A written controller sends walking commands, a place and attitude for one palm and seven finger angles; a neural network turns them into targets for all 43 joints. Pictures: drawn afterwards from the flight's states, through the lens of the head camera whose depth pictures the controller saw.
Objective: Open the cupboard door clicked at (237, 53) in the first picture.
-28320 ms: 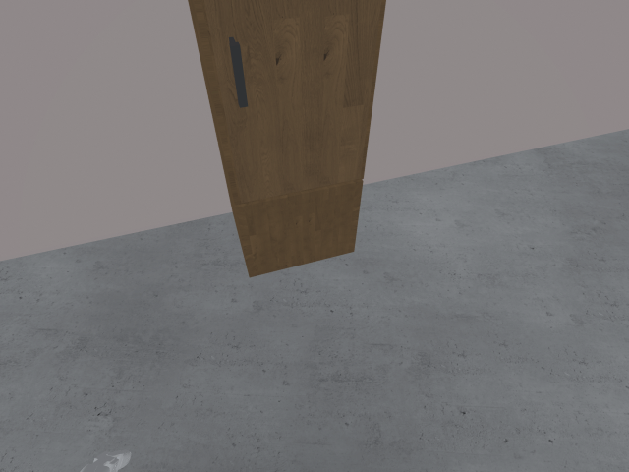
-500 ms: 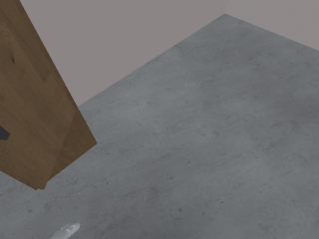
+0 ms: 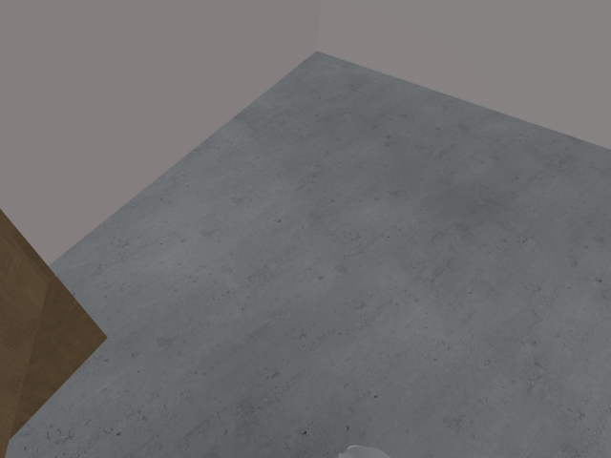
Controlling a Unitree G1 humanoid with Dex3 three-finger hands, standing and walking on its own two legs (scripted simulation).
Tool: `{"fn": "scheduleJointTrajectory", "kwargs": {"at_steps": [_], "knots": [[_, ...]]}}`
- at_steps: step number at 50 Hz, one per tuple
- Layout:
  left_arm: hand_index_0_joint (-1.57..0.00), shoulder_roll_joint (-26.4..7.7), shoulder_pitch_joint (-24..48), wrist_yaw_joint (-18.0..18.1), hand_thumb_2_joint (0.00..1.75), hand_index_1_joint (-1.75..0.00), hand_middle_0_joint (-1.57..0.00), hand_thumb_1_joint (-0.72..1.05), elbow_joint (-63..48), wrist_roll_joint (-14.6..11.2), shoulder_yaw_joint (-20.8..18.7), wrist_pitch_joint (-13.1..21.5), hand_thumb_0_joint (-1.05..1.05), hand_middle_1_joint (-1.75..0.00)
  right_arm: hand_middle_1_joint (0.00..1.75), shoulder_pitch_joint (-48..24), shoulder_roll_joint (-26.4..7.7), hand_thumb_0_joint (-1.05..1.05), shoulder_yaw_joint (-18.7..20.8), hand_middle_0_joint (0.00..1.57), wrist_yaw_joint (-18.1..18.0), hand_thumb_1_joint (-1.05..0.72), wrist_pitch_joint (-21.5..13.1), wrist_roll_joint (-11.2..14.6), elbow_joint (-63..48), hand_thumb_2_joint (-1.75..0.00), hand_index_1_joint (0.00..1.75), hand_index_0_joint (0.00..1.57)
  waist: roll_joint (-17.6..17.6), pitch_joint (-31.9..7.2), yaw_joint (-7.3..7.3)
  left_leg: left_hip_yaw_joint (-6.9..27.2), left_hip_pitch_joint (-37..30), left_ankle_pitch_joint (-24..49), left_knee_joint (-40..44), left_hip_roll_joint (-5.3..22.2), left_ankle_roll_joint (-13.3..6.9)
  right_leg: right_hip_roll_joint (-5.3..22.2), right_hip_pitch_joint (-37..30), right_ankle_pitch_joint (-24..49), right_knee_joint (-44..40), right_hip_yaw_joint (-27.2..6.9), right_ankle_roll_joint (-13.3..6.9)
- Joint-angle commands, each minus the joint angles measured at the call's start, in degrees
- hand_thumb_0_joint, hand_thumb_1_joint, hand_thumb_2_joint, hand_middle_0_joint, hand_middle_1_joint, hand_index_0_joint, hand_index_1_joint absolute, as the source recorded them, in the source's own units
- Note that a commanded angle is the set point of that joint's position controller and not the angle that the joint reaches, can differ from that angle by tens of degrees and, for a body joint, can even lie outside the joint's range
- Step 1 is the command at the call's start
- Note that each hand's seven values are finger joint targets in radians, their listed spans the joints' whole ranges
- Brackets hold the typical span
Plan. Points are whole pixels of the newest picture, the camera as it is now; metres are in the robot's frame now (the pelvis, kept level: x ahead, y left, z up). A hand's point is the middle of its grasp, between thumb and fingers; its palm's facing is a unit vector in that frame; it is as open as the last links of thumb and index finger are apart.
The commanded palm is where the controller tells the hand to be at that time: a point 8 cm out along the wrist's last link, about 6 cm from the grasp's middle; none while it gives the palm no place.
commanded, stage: walk to a spot facing it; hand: left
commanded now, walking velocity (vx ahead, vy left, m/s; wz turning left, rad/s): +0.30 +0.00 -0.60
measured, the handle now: out of the picture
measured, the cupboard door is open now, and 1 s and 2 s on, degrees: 41 41 41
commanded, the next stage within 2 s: turn to face it in 1.24 s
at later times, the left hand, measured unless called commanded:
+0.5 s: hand (281, 341) +0.33 +0.05 -0.17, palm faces -0.29 -0.93 -0.22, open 7.3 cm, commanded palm none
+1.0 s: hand (302, 339) +0.34 +0.01 -0.18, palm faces -0.26 -0.96 -0.15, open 7.3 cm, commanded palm none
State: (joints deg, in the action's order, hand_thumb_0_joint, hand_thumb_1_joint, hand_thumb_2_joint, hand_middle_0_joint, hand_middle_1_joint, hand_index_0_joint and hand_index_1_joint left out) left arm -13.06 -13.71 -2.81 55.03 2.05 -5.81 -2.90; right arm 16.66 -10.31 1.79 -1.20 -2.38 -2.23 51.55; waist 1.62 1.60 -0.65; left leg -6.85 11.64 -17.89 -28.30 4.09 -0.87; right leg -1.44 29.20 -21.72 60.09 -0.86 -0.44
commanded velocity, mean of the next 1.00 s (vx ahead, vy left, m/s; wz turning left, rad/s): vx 0.36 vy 0.00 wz -0.30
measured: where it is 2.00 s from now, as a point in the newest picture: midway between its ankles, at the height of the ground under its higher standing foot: (390, 322)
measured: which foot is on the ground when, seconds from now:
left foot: down 0.00-0.36, up 0.38-0.98, down 1.00-1.00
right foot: up 0.00-0.34, down 0.36-1.00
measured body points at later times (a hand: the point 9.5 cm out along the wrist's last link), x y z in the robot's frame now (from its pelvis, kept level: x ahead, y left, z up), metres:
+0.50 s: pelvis +0.17 -0.10 -0.01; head +0.22 -0.13 +0.43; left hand +0.35 +0.10 -0.15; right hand +0.07 -0.30 -0.17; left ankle +0.12 +0.08 -0.63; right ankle +0.21 -0.15 -0.74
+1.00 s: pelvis +0.42 -0.17 -0.02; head +0.45 -0.17 +0.43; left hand +0.36 +0.06 -0.16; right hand +0.48 -0.42 -0.15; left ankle +0.53 -0.12 -0.74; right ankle +0.22 -0.15 -0.73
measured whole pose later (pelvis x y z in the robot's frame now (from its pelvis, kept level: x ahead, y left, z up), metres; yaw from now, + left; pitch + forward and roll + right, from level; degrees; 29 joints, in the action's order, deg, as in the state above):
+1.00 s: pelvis +0.42 -0.17 -0.02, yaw -24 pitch +1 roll +0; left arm -5.4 -30.7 1.3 67.7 0.6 -1.9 4.0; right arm 2.6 -7.8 1.7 0.7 -2.7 -1.5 55.3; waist 0.8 2.9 3.3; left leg -7.3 24.4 -10.2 -33.8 0.8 -3.6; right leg -6.3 -3.0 -26.3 28.9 -2.2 -5.2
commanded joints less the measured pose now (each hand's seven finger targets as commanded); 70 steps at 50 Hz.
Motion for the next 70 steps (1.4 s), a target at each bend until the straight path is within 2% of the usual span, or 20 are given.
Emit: {"fn": "scheduleJointTrajectory", "kwargs": {"at_steps": [1,12,14,16,17,18,19,21,25,42,44,47,48,49,50,51,54,59,67,70], "knots": [[-0.2,-0.6,6.4,-1.1,0.9,-0.3,-0.2,0.9,-6.7,0.1,0.1,2.8,0.0,-0.3,0.3,7.7,-7.5,0.0,1.3,0.2,-1.2,-0.9,-1.8,0.4,0.2,-0.9,0.3,0.2,-10.2,2.1,-0.89,6.4,-11.4,15.4,15.1,12.6,-0.9,4.2,16.2,8.8,8.8,1.5,1.3],[-0.2,0.6,16.7,-1.3,0.9,-0.3,-0.2,0.9,-7.8,-0.7,1.6,2.8,0.0,-0.3,0.3,14.9,-7.7,0.0,1.0,0.2,-1.1,-0.9,-1.6,-0.2,5.4,-0.9,0.3,0.2,-11.1,6.0,-3.0,-6.0,-14.5,32.5,13.1,15.8,-3.8,4.1,8.8,10.5,-16.6,8.7,-1.8],[-0.2,-1.0,11.9,-0.9,0.9,-0.3,-0.2,0.9,-6.5,-0.7,1.2,3.3,0.0,-0.3,0.3,14.1,-9.3,0.0,1.6,0.2,-1.0,-0.9,-1.5,-0.1,5.7,-0.9,0.3,0.2,-10.3,2.5,-0.49,-7.5,-15.9,46.8,6.1,17.1,-3.7,1.4,0.4,6.0,-19.5,10.3,-4.0],[-0.2,-3.1,-1.7,-0.3,0.9,-0.3,-0.2,0.9,-2.6,-0.6,0.0,4.0,0.0,-0.3,0.3,9.1,-11.3,0.0,1.9,0.2,-0.9,-0.9,-1.5,0.6,4.6,-0.9,0.3,0.2,-8.7,-4.3,6.7,-9.7,-10.7,53.3,-9.1,15.5,-1.7,-1.1,-18.3,7.5,-23.8,10.9,-6.3],[-0.2,-7.3,-11.3,0.3,0.9,-0.3,-0.2,0.9,0.3,-0.3,-1.3,4.7,0.0,-0.3,0.3,7.5,-10.6,0.0,1.6,0.2,-0.1,-0.9,-1.5,1.5,3.6,-0.9,0.3,0.2,-1.6,-9.9,11.16,-11.4,0.7,42.4,-23.2,11.8,0.7,2.6,-35.6,9.2,-28.0,6.2,-8.4],[-0.2,-14.2,-17.0,1.4,0.9,-0.3,-0.2,0.9,1.3,-0.5,-3.0,5.2,0.0,-0.3,0.3,9.4,-5.5,0.0,0.7,0.2,0.3,-0.9,-1.5,2.7,1.8,-0.9,0.3,0.2,13.0,-17.5,12.12,-8.3,21.2,-11.9,-44.3,0.2,4.1,20.9,-50.8,6.5,-35.4,-26.3,-15.0],[-0.2,-15.9,-15.5,2.6,0.9,-0.3,-0.2,0.9,1.1,-1.9,-3.2,4.6,0.0,-0.3,0.3,3.8,-6.3,0.0,1.1,0.2,0.3,-0.9,-1.0,2.6,-0.1,-0.9,0.3,0.2,12.9,-14.1,10.9,1.8,28.4,-16.6,-54.5,-0.2,2.7,24.8,-45.9,7.6,-43.4,-37.7,-16.0],[-0.2,-10.5,-4.0,3.0,0.9,-0.3,-0.2,0.9,-1.9,-2.0,-1.4,4.6,0.0,-0.3,0.3,2.0,-5.4,0.0,1.8,0.2,0.4,-0.9,-0.7,1.7,0.7,-0.9,0.3,0.2,4.5,-1.5,5.14,6.6,27.6,-3.4,-53.6,5.0,2.3,21.7,-26.2,-1.9,-47.6,-26.3,-12.9],[-0.2,-4.7,0.9,3.0,0.9,-0.3,-0.2,0.9,-2.2,-1.2,0.6,6.6,0.0,-0.3,0.3,7.0,-2.7,0.0,1.6,0.2,0.7,-0.9,1.4,0.6,4.7,-0.9,0.3,0.2,1.3,-1.0,-1.31,6.0,17.9,3.3,-40.9,5.5,3.1,13.7,-13.5,10.2,-49.4,-10.4,-8.2],[-0.2,-1.3,-18.8,4.6,0.9,-0.3,-0.2,0.9,8.4,-1.1,2.6,8.5,0.0,-0.3,0.3,-19.0,-2.3,0.0,1.2,0.2,2.4,-0.9,0.3,1.3,-1.5,-0.9,0.3,0.2,3.7,3.1,4.47,2.2,31.7,6.0,-18.2,0.3,2.5,13.4,-39.6,50.6,-44.4,-10.9,-7.2],[-0.2,-1.8,-19.2,4.9,0.9,-0.3,-0.2,0.9,9.1,-1.0,2.6,8.5,0.0,-0.3,0.3,-19.4,-2.3,0.0,1.1,0.2,2.4,-0.9,0.0,1.4,-1.3,-0.9,0.3,0.2,2.5,2.9,3.79,0.2,26.5,3.7,-12.8,-1.7,1.6,13.2,-39.4,58.7,-41.6,-10.3,-7.4],[-0.2,-3.4,-16.9,4.9,0.9,-0.3,-0.2,0.9,9.5,-1.3,2.2,8.9,0.0,-0.3,0.3,-7.8,-3.1,0.0,1.4,0.2,1.2,-0.9,-0.8,1.2,2.8,-0.9,0.3,0.2,4.1,-1.7,-2.16,-3.9,6.9,5.6,-4.2,-7.3,-1.6,10.2,-34.0,74.6,-29.7,-6.0,-5.1],[-0.2,-3.3,-15.6,4.8,0.9,-0.3,-0.2,0.9,9.1,-1.5,2.0,9.1,0.0,-0.3,0.3,1.5,-5.3,0.0,2.1,0.2,0.5,-0.9,-1.0,0.9,5.6,-0.9,0.3,0.2,2.6,-5.8,-6.36,-0.3,-9.4,11.7,-2.1,-4.3,-3.8,9.7,-23.2,66.1,-19.9,-5.3,-3.9],[-0.2,-1.1,-16.0,4.4,0.9,-0.3,-0.2,0.9,8.1,-2.1,2.2,9.2,0.0,-0.3,0.3,10.6,-10.9,0.0,3.6,0.2,0.1,-0.9,-1.3,-0.1,7.5,-0.9,0.3,0.2,-5.9,-12.4,-9.05,18.6,-24.6,14.4,-2.1,9.9,-9.5,4.3,-8.2,40.8,-3.5,-2.7,-2.4],[-0.2,1.3,-16.7,3.7,0.9,-0.3,-0.2,0.9,6.5,-2.7,3.1,9.4,0.0,-0.3,0.3,15.4,-13.5,0.0,3.8,0.2,-0.3,-0.9,-1.4,-0.1,8.2,-0.9,0.3,0.2,-13.4,-17.1,-8.12,36.8,-31.0,21.3,5.7,24.4,-16.8,-2.1,1.7,-4.7,16.4,0.3,-2.3],[-0.2,-0.5,-12.5,4.0,0.9,-0.3,-0.2,0.9,5.6,-1.8,2.5,9.1,0.0,-0.3,0.3,11.2,-12.3,0.0,3.4,0.2,-0.2,-0.9,-0.9,0.8,7.5,-0.9,0.3,0.2,-6.5,-10.7,-6.29,37.4,-22.7,15.9,10.4,25.5,-17.6,1.6,5.0,-6.4,22.4,-3.1,-3.3],[-0.2,2.7,-9.1,2.6,0.9,-0.3,-0.2,0.9,5.3,-0.3,2.1,6.7,0.0,-0.3,0.3,2.5,-3.7,0.0,1.1,0.2,-0.4,-0.9,-2.2,0.8,6.3,-0.9,0.3,0.2,-5.0,6.2,-0.32,20.3,1.7,3.3,17.3,17.1,-8.9,6.5,6.2,4.3,19.3,-2.7,-1.8],[-0.2,5.7,-8.3,1.6,0.9,-0.3,-0.2,0.9,3.9,-0.1,2.2,4.2,0.0,-0.3,0.3,5.6,-2.8,0.0,1.0,0.2,-0.5,-0.9,-3.5,0.9,8.3,-0.9,0.3,0.2,-6.7,1.7,2.23,2.5,-1.6,24.3,16.9,11.4,-6.2,7.3,5.9,11.5,5.4,0.9,-0.2],[-0.2,2.3,8.5,0.5,0.9,-0.3,-0.2,0.9,-2.0,-0.6,2.2,3.7,0.0,-0.3,0.3,11.8,-6.3,0.0,0.7,0.2,-0.6,-0.9,-2.0,0.5,10.1,-0.9,0.3,0.2,-7.8,6.6,-1.23,-3.2,-6.3,34.8,14.4,12.5,-4.9,5.0,2.7,16.8,-18.5,7.2,-2.1],[-0.2,1.0,2.6,1.6,0.9,-0.3,-0.2,0.9,-0.1,-0.6,2.7,5.0,0.0,-0.3,0.3,13.1,-6.6,0.0,0.0,0.2,-0.8,-0.9,-1.4,0.6,11.7,-0.9,0.3,0.2,-6.9,2.1,1.73,-1.8,-8.2,51.6,4.4,12.5,-4.3,2.0,-9.5,15.3,-24.6,8.0,-4.0]]}}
